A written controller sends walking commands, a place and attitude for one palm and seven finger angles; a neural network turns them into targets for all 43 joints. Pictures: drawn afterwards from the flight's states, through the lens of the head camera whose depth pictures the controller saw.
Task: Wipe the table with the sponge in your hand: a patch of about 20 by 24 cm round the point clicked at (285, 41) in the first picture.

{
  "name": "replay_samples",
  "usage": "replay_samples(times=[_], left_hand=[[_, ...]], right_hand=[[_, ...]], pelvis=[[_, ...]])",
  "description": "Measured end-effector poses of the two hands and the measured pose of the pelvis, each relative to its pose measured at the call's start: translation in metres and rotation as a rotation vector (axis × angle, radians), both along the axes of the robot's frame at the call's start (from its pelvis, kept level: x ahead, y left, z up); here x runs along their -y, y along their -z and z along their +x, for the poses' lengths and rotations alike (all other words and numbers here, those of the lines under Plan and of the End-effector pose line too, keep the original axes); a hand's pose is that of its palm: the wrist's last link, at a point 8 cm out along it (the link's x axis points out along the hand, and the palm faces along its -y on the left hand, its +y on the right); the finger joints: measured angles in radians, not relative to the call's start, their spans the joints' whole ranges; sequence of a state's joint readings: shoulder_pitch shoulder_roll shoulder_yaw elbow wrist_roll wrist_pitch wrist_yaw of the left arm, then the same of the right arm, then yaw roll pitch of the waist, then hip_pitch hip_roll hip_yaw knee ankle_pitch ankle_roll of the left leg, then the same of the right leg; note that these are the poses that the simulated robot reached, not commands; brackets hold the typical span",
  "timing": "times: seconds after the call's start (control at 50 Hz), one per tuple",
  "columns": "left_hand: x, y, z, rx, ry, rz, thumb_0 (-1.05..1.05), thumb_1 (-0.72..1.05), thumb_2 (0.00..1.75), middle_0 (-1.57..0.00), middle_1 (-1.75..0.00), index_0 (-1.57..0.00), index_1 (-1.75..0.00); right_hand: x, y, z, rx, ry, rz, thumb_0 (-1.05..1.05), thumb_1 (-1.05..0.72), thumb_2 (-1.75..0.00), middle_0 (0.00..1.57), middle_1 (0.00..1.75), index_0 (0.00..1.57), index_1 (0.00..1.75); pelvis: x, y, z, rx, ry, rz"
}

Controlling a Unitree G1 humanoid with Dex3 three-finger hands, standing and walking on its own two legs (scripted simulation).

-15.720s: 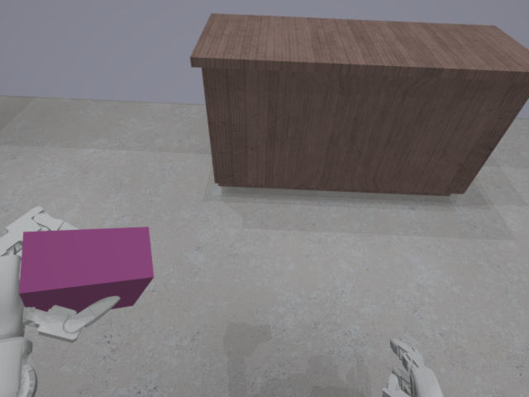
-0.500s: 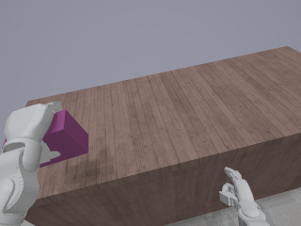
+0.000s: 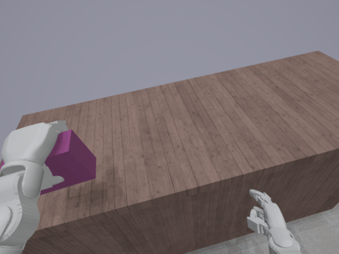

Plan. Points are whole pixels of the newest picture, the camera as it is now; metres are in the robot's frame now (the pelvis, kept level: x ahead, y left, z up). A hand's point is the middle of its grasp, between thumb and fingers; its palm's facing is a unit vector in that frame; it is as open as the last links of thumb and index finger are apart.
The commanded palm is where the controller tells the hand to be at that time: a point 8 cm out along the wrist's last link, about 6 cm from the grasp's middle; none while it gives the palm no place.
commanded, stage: move the sponge above the wiping area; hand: left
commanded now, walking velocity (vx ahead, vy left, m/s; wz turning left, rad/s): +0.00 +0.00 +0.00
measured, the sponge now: (58, 168) +0.23 +0.29 +0.12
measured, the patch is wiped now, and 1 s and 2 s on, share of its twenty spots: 0.00 0.00 0.00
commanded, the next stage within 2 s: none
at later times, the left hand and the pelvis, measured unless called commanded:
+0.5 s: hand (51, 158) +0.24 +0.30 +0.15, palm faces +0.09 -0.07 -0.99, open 9.7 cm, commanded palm +0.20 +0.29 +0.21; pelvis +0.00 +0.01 +0.00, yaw +0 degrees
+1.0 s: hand (59, 156) +0.26 +0.31 +0.13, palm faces -0.01 -0.07 -1.00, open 9.7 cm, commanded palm +0.23 +0.31 +0.20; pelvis +0.01 +0.01 +0.00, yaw +1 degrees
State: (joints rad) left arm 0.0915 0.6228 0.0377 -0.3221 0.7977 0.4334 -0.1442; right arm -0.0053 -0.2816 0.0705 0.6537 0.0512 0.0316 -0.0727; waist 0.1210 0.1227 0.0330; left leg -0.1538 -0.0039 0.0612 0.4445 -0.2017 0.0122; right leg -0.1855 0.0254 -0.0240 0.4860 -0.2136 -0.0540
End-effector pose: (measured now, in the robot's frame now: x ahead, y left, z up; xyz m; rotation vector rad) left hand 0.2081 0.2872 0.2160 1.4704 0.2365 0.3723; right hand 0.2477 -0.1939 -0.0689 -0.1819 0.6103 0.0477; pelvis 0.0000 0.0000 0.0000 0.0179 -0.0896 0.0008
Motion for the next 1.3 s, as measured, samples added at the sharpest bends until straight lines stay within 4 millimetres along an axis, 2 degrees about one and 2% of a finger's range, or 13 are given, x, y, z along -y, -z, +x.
replay_samples(times=[0.12, 0.28, 0.42, 0.5, 0.66, 0.8, 0.88, 1.0, 1.08, 1.2, 1.3], left_hand=[[0.0, 0.003, 0.001, 0.012, 0.021, -0.005, 0.0, -0.47, 1.04, -0.79, -1.36, -0.78, -1.35], [0.0, 0.007, 0.015, 0.022, 0.034, -0.004, 0.0, -0.47, 1.05, -0.79, -1.36, -0.78, -1.35], [-0.007, 0.004, 0.009, 0.023, 0.002, -0.008, 0.0, -0.47, 1.05, -0.79, -1.36, -0.78, -1.35], [-0.01, 0.013, 0.006, -0.006, -0.015, -0.016, 0.0, -0.47, 1.05, -0.79, -1.36, -0.78, -1.35], [0.001, 0.023, 0.021, -0.021, 0.052, 0.002, 0.0, -0.47, 1.05, -0.79, -1.36, -0.78, -1.35], [-0.013, 0.015, 0.031, -0.001, -0.013, 0.007, 0.0, -0.47, 1.05, -0.79, -1.36, -0.78, -1.35], [-0.023, 0.022, 0.032, -0.05, -0.056, -0.004, 0.0, -0.47, 1.05, -0.79, -1.36, -0.78, -1.35], [-0.019, 0.036, 0.035, -0.114, 0.001, -0.007, 0.0, -0.47, 1.05, -0.79, -1.36, -0.78, -1.35], [-0.017, 0.037, 0.039, -0.089, 0.044, 0.005, 0.0, -0.47, 1.05, -0.79, -1.36, -0.78, -1.35], [-0.027, 0.03, 0.043, -0.035, 0.001, 0.008, 0.0, -0.47, 1.05, -0.79, -1.36, -0.78, -1.35], [-0.035, 0.038, 0.044, -0.079, -0.048, -0.011, 0.0, -0.47, 1.05, -0.79, -1.36, -0.78, -1.35]], right_hand=[[-0.001, 0.0, 0.0, 0.001, 0.007, -0.014, 0.02, -0.91, -0.9, 0.2, 0.3, 0.25, 0.34], [-0.004, -0.002, -0.001, -0.009, 0.018, -0.017, 0.02, -0.91, -0.9, 0.2, 0.3, 0.23, 0.33], [-0.006, -0.002, -0.001, -0.017, 0.022, -0.002, 0.02, -0.91, -0.9, 0.2, 0.3, 0.21, 0.32], [-0.006, -0.002, -0.001, -0.015, 0.02, -0.01, 0.02, -0.91, -0.9, 0.2, 0.3, 0.21, 0.32], [-0.008, -0.002, -0.002, -0.014, 0.022, -0.026, 0.02, -0.91, -0.9, 0.2, 0.3, 0.2, 0.31], [-0.008, -0.002, -0.002, -0.024, 0.022, -0.009, 0.02, -0.91, -0.9, 0.2, 0.3, 0.19, 0.3], [-0.006, 0.0, -0.001, -0.037, 0.019, -0.013, 0.02, -0.91, -0.9, 0.2, 0.3, 0.2, 0.3], [-0.004, 0.005, 0.002, -0.054, 0.019, -0.035, 0.02, -0.91, -0.9, 0.2, 0.3, 0.2, 0.3], [-0.005, 0.007, 0.002, -0.061, 0.021, -0.041, 0.02, -0.91, -0.9, 0.2, 0.3, 0.2, 0.3], [-0.004, 0.006, 0.003, -0.07, 0.027, -0.034, 0.02, -0.91, -0.9, 0.2, 0.3, 0.21, 0.31], [-0.002, 0.006, 0.004, -0.075, 0.029, -0.038, 0.02, -0.91, -0.9, 0.2, 0.3, 0.23, 0.32]], pelvis=[[-0.004, -0.001, 0.001, 0.003, -0.007, -0.004], [-0.008, -0.002, 0.002, 0.0, -0.004, -0.003], [-0.011, -0.003, 0.003, -0.002, 0.003, -0.004], [-0.012, -0.003, 0.002, -0.001, -0.008, -0.005], [-0.011, -0.003, -0.001, 0.003, -0.011, -0.004], [-0.009, -0.004, 0.002, -0.007, -0.003, -0.005], [-0.009, -0.004, 0.004, -0.015, -0.011, -0.008], [-0.01, -0.004, 0.009, -0.021, -0.019, -0.011], [-0.01, -0.005, 0.014, -0.024, -0.019, -0.013], [-0.011, -0.005, 0.02, -0.03, -0.011, -0.014], [-0.014, -0.006, 0.022, -0.034, -0.018, -0.016]])
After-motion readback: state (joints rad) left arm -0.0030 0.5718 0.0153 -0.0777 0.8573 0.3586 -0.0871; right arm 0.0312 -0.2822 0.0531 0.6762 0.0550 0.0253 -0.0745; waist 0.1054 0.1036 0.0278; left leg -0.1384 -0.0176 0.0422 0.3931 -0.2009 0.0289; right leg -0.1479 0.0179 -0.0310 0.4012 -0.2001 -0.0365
